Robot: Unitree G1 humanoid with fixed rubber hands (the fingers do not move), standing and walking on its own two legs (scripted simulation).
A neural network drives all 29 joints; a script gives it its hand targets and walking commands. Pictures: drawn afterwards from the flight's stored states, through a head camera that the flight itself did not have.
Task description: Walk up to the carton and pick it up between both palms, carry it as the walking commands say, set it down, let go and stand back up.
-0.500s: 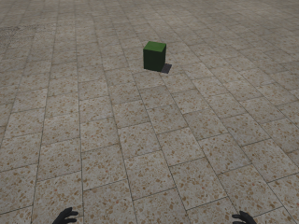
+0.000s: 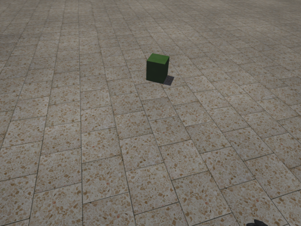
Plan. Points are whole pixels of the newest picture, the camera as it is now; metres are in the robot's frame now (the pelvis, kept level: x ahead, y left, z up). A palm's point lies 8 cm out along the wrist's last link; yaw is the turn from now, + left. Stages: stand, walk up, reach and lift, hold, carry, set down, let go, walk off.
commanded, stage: walk up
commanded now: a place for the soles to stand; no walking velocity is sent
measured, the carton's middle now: (157, 68) +1.96 -0.04 -0.63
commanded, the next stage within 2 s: none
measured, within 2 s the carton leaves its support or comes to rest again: neither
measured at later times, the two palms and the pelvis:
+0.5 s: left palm (73, 170) +0.33 +0.27 -0.06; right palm (271, 210) +0.24 -0.33 -0.09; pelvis +0.18 -0.04 +0.00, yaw -2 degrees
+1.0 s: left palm (72, 140) +0.46 +0.32 -0.08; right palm (243, 149) +0.41 -0.29 -0.04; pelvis +0.33 +0.01 +0.02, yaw -1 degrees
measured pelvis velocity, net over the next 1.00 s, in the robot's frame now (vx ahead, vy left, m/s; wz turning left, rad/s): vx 0.33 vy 0.01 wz -0.02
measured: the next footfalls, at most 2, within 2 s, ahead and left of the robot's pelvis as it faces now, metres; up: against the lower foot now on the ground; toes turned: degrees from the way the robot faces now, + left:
right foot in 0.38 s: +0.32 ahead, -0.15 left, +0.00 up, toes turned -3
left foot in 0.78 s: +0.44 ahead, +0.12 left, +0.00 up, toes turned +1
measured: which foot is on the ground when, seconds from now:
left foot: down 0.00-0.40, up 0.42-0.76, down 0.78-1.00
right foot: up 0.00-0.36, down 0.38-0.78, up 0.80-1.00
